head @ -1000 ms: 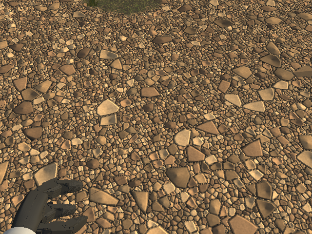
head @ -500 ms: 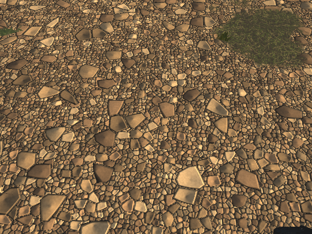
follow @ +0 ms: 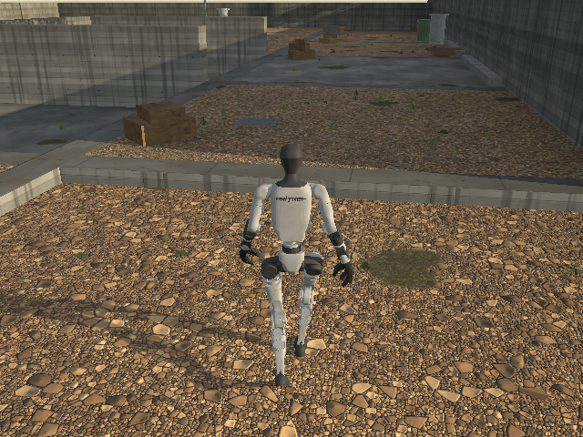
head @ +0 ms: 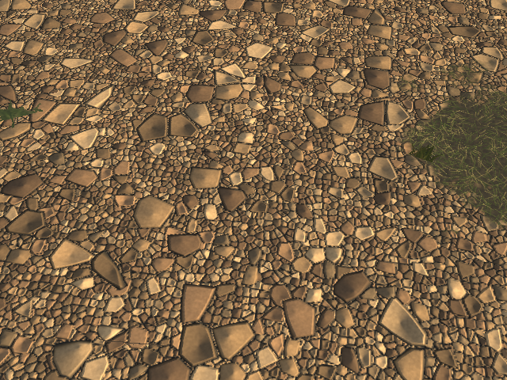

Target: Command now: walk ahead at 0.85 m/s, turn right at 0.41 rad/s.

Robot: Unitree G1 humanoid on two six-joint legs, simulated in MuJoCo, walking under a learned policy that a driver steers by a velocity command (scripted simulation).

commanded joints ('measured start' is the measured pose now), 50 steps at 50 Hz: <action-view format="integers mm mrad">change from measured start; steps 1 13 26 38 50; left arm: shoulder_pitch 275 349 239 77 93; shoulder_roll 199 130 47 100 47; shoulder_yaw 90 48 43 56 43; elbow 39 127 72 67 136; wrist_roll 7 -43 -16 5 -15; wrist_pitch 14 -35 77 71 26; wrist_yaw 10 62 65 72 64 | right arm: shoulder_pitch -64 -424 -331 -199 -209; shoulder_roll -64 15 -10 -1 6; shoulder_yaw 24 47 29 16 -2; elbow -169 -296 -201 -95 -28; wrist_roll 23 36 14 27 40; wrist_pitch -58 -54 13 32 58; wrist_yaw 6 43 30 13 -8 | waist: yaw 93 101 67 3 10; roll -92 -81 46 -96 -28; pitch -230 -94 -109 -66 -96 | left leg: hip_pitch -844 -424 -470 -430 -267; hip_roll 65 27 282 100 120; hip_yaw -138 32 -264 -86 -91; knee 673 -413 -633 -520 -420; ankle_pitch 47 657 612 -7 365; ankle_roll -28 -74 193 -33 -27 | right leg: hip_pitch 846 327 118 213 249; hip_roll -384 -96 -111 -189 -142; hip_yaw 860 224 180 247 203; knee -306 -301 482 -185 -134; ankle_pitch -89 623 -363 -296 50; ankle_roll -270 70 227 87 112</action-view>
